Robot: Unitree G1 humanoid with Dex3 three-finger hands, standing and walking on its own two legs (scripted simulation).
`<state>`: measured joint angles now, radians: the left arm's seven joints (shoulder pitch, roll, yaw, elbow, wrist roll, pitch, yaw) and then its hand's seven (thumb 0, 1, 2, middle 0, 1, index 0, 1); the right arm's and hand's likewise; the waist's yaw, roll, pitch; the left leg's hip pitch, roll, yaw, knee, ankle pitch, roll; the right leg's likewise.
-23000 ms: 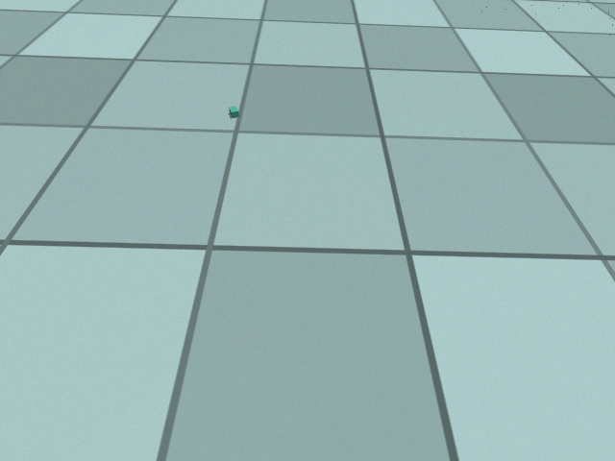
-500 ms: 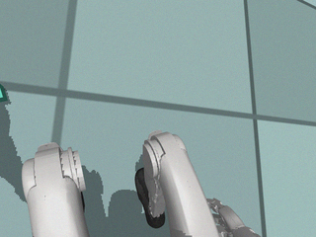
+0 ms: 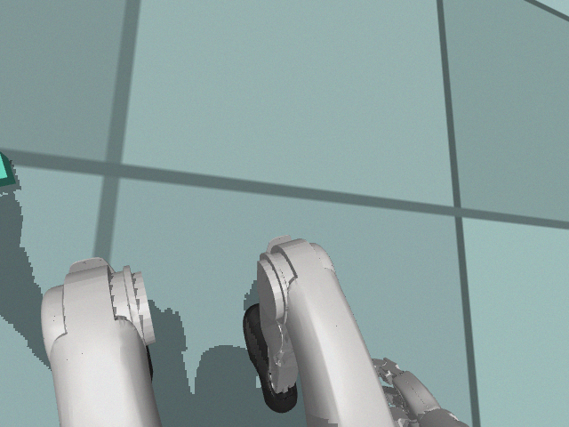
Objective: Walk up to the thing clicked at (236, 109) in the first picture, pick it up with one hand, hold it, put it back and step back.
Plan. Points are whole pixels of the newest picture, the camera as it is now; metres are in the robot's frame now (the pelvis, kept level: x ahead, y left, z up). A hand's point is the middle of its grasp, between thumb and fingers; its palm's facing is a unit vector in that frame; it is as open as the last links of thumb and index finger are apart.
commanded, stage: rise first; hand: left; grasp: from above
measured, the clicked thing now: out of the picture +0.46 +0.37 -0.30
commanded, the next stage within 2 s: approach in 0.92 s
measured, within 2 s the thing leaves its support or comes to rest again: neither
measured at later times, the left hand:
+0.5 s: hand out of the picture +0.42 +0.40 -0.17, palm faces -0.42 -0.14 -0.90, open 13.1 cm
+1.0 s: hand out of the picture +0.43 +0.40 -0.18, palm faces -0.41 -0.14 -0.90, open 13.1 cm
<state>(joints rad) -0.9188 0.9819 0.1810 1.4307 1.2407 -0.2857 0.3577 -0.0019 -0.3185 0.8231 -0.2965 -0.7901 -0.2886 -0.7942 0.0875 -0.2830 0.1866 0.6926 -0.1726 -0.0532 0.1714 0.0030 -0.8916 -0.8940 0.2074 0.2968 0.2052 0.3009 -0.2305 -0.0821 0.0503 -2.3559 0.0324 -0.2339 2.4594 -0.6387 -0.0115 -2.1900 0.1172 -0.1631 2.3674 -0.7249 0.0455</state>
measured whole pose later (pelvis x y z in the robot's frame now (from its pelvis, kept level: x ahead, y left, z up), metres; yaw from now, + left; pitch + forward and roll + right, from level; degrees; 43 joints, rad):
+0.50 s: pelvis +0.00 +0.00 +0.00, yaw +0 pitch +30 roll -12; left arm -0.91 0.97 0.17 1.41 1.22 -0.26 0.34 0.00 -0.34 0.84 -0.28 -0.79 -0.27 -0.80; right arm 0.10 -0.28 0.18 0.70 -0.17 -0.06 0.17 0.00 -0.89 -0.89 0.21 0.30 0.21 0.30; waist -0.23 -0.07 0.04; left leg -2.36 0.03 -0.23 2.46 -0.64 -0.01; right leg -2.19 0.12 -0.16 2.36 -0.73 0.05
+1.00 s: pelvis +0.00 +0.00 +0.00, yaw +0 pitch +30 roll -12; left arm -0.92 0.99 0.18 1.42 1.23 -0.26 0.35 0.00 -0.35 0.85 -0.28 -0.79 -0.27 -0.80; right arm 0.11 -0.29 0.19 0.69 -0.17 -0.07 0.17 0.00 -0.89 -0.89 0.21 0.30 0.20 0.30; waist -0.24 -0.08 0.06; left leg -2.36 0.03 -0.24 2.46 -0.64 -0.01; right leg -2.19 0.12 -0.16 2.37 -0.73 0.05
